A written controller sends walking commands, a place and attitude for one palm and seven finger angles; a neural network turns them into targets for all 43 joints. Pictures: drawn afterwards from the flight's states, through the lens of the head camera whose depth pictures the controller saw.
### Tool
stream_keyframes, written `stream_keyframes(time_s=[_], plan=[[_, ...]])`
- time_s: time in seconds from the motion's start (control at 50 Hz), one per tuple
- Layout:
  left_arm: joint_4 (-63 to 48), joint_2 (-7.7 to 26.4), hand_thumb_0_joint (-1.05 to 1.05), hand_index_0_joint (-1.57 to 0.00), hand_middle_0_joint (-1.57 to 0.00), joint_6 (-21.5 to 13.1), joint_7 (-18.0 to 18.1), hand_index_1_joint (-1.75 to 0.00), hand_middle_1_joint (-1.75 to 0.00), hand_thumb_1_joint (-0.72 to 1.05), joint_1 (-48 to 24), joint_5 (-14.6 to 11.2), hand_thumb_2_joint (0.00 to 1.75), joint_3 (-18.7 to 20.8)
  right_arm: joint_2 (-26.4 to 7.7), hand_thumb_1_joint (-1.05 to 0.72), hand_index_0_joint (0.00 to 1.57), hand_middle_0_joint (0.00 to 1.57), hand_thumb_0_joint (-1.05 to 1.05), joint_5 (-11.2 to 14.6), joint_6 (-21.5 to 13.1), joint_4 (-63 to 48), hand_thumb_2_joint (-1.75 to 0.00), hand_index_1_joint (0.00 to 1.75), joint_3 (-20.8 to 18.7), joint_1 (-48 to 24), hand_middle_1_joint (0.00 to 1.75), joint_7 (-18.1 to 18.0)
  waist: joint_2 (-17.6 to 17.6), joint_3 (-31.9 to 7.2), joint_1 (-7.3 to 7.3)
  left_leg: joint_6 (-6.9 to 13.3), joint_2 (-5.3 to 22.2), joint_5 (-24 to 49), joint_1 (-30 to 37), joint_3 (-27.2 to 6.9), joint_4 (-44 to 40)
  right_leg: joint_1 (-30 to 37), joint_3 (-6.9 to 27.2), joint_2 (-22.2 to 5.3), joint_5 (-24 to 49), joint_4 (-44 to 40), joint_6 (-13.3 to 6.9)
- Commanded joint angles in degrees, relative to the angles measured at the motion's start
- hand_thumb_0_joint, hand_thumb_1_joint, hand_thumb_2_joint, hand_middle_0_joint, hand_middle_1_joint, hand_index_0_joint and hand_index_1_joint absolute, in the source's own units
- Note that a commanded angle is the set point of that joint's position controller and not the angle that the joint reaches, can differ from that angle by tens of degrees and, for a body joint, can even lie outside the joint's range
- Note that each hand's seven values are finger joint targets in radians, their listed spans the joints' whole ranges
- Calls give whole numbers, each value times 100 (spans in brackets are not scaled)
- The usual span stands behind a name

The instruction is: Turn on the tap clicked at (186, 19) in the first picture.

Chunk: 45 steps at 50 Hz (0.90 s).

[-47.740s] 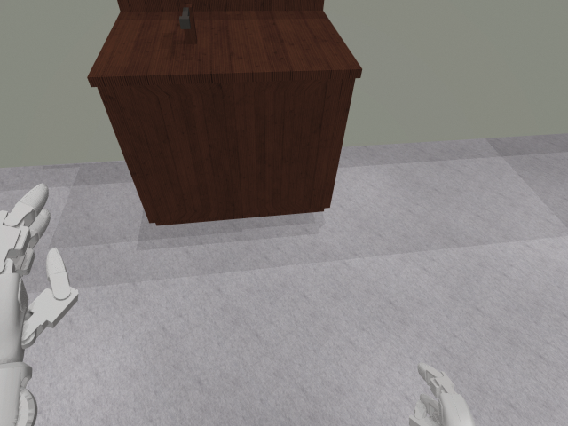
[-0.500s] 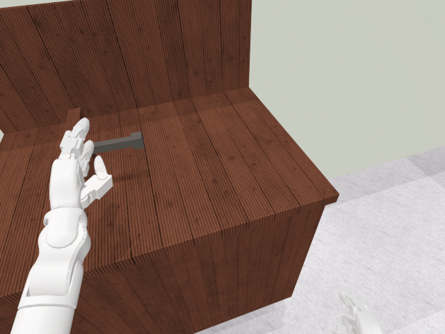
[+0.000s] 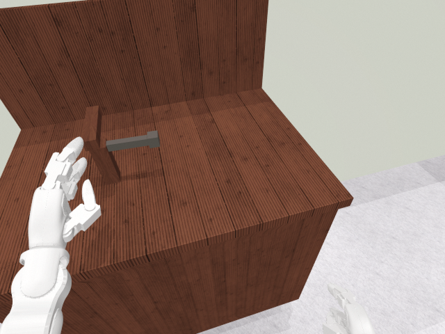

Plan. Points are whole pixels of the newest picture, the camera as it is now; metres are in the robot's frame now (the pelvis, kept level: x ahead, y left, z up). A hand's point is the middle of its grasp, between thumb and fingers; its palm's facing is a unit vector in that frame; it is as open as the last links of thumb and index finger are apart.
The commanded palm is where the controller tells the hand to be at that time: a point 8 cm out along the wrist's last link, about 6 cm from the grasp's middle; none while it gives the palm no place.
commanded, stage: draw the hand back beside the body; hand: left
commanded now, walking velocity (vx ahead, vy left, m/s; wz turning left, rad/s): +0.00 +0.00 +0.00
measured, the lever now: (153, 139) +0.50 +0.23 +0.09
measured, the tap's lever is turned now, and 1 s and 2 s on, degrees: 86 86 86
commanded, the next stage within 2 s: step back with the hand held close in 0.56 s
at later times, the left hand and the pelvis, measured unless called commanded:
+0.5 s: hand (67, 237) +0.20 +0.25 +0.15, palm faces +0.42 -0.85 -0.32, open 7.4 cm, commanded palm +0.16 +0.28 +0.16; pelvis +0.00 +0.00 +0.00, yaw +1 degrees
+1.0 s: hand (66, 248) +0.18 +0.24 +0.14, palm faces +0.34 -0.84 -0.43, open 7.4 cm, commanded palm +0.14 +0.29 +0.17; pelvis -0.02 +0.01 -0.01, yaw +0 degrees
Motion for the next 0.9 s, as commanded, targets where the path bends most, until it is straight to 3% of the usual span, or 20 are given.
stream_keyframes(time_s=[0.0, 0.02, 0.04, 0.12, 0.14, 0.26, 0.32, 0.36, 0.42, 0.46, 0.52, 0.56, 0.62, 0.66, 0.68, 0.7, 0.72, 0.8, 0.84, 0.88], plan=[[-1546, 984, 0, -20, -20, -384, 89, -29, -29, 90, -901, -6, 90, 516, -613, -90, 20, 20, 0, -17, -407, -969, -90, 30, -228, -959, 30, -39, 15, -660, -20, 47, 221, 704, 128, -188, -217, -103, 228, -310, 493, -317, 63], [-1612, 1021, 0, -20, -20, -398, 99, -29, -29, 90, -774, -9, 90, 569, -614, -90, 20, 20, 0, -21, -427, -983, -90, 30, -239, -963, 30, -44, -165, -676, -9, 55, 230, 740, 126, -201, -209, -83, 217, -302, 520, -304, 68], [-1777, 1079, 0, -20, -20, -413, 103, -30, -30, 90, -699, 10, 90, 647, -636, -90, 20, 20, 0, -31, -439, -974, -90, 30, -235, -974, 30, -46, 33, -722, 6, 36, 215, 800, 134, -227, -219, -54, 216, -302, 542, -286, 49], [-1975, 1061, 0, -20, -20, -415, 119, -30, -30, 90, -110, -3, 90, 749, -618, -90, 20, 20, 0, -51, -473, -992, -90, 30, -252, -925, 30, -33, -67, -638, 32, 22, 237, 907, 33, -224, -156, -27, 202, -316, 661, -235, 50], [-2085, 1127, 0, -20, -20, -416, 124, -30, -30, 90, -12, 8, 90, 843, -633, -90, 20, 20, 0, -51, -480, -989, -90, 30, -252, -936, 30, -31, 131, -646, 38, 10, 235, 961, 42, -241, -154, -31, 211, -316, 672, -224, 32], [-2166, 1104, 0, -20, -20, -368, 126, -30, -30, 90, 784, -26, 90, 1011, -611, -90, 20, 20, 0, -56, -488, -1023, -90, 30, -278, -878, 30, -40, 3, -438, 62, 26, 256, 912, -126, -226, -58, -119, 211, -337, 667, -192, 39], [-2241, 1046, 0, -20, -20, -349, 134, -30, -30, 90, 389, -7, 90, 860, -627, -90, 20, 20, 0, -48, -524, -1003, -90, 30, -279, -907, 30, -62, -96, -421, -8, 51, 252, 775, -86, -230, -5, -250, 235, -345, 534, -212, 69], [-2319, 1106, 0, -20, -20, -375, 192, -30, -30, 90, 155, 34, 90, 875, -633, -90, 20, 20, 0, -51, -569, -971, -90, 30, -269, -897, 30, -85, 292, -485, -19, 35, 219, 624, -21, -268, -27, -264, 241, -341, 368, -209, 37], [-2121, 1022, 0, -20, -20, -348, 186, -30, -30, 90, 302, 3, 90, 823, -626, -90, 20, 20, 0, -58, -588, -965, -90, 30, -262, -934, 30, -106, -238, -417, 5, 79, 230, 655, -53, -270, -34, -260, 211, -345, 383, -206, 73], [-2191, 1054, 0, -20, -20, -373, 202, -30, -30, 90, 307, 16, 90, 865, -621, -90, 20, 20, 0, -66, -589, -948, -90, 30, -250, -921, 30, -104, 25, -501, 21, 59, 213, 676, -38, -280, -51, -195, 222, -344, 399, -183, 42], [-2151, 1079, 0, -20, -20, -356, 195, -30, -30, 90, 447, 1, 90, 911, -613, -90, 20, 20, 0, -75, -597, -959, -90, 30, -245, -919, 30, -91, -89, -447, 58, 61, 215, 742, -135, -274, -50, -139, 214, -360, 480, -164, 52], [-2199, 1107, 0, -20, -20, -377, 202, -30, -30, 90, 420, 11, 90, 935, -601, -90, 20, 20, 0, -63, -592, -950, -90, 30, -237, -937, 30, -79, 151, -412, 51, 35, 214, 615, -140, -288, -78, -176, 222, -355, 352, -185, 31], [-2187, 1064, 0, -20, -20, -387, 185, -30, -30, 90, 496, 6, 90, 916, -598, -90, 20, 20, 0, -63, -597, -956, -90, 30, -246, -926, 30, -79, -69, -410, 49, 39, 239, 679, -150, -276, -65, -172, 202, -349, 419, -170, 39], [-2526, 1339, 0, -20, -20, -437, 224, -30, -30, 90, 239, 7, 90, 1148, -628, -90, 20, 20, 0, -70, -614, -978, -90, 30, -245, -918, 30, -87, 115, -657, 78, 28, 223, 824, -97, -295, -72, -22, 208, -345, 549, -133, 18], [-2944, 2012, 0, -20, -20, -613, 305, -30, -30, 90, -452, -22, 90, 1879, -596, -90, 20, 20, 0, 26, -514, -1272, -90, 30, -189, -935, 30, -120, 93, -248, -52, 114, 375, 528, -409, -457, 178, -641, 804, -669, 1109, -225, 90], [-2233, 1465, 0, -20, -20, -596, 263, -30, -30, 90, 235, -10, 90, 1510, -537, -90, 20, 20, 0, -37, -431, -1049, -90, 30, -148, -847, 30, -135, -222, -226, -107, 122, 359, 533, -472, -533, 302, -742, 723, -800, 1324, -189, 113], [-2033, 1204, 0, -20, -20, -538, 224, -30, -30, 90, 602, 18, 90, 1306, -572, -90, 20, 20, 0, -29, -372, -1118, -90, 30, -202, -777, 30, -119, -340, -353, -135, 112, 396, 618, -424, -523, 400, -827, 781, -860, 1405, -138, 127], [-2220, 1047, 0, -20, -20, -506, 196, -30, -30, 90, 1147, 34, 90, 1139, -689, -90, 20, 20, 0, -14, -240, -1338, -90, 30, -293, -660, 30, -128, -41, -950, -121, 110, 548, 1311, -413, -517, 471, -743, 640, -896, 1575, 215, 173], [-2395, 1172, 0, -20, -20, -478, 227, -30, -30, 90, 1287, 32, 90, 1234, -713, -90, 20, 20, 0, -7, -194, -1416, -90, 30, -302, -688, 30, -154, -23, -1057, -124, 107, 585, 1528, -462, -559, 453, -807, 598, -893, 1522, 346, 175], [-2465, 1243, 0, -20, -20, -457, 261, -30, -30, 90, 1416, 45, 90, 1308, -710, -90, 20, 20, 0, 17, -152, -1466, -90, 30, -333, -640, 30, -179, -287, -1124, -113, 98, 633, 1384, -577, -595, 481, -887, 596, -876, 1289, 374, 189]])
